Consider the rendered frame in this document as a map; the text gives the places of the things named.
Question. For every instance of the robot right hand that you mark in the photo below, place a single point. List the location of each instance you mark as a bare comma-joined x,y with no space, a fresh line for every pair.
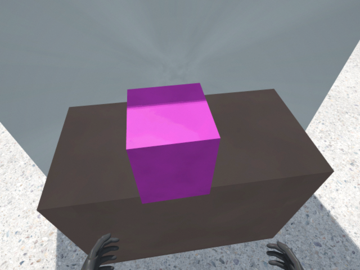
290,260

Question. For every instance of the robot left hand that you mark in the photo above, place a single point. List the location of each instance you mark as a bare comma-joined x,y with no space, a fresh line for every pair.
95,258

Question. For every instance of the carton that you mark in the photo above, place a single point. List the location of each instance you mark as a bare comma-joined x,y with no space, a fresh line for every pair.
172,141

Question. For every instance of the pedestal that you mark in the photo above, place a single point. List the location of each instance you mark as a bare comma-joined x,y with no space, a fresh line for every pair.
267,168

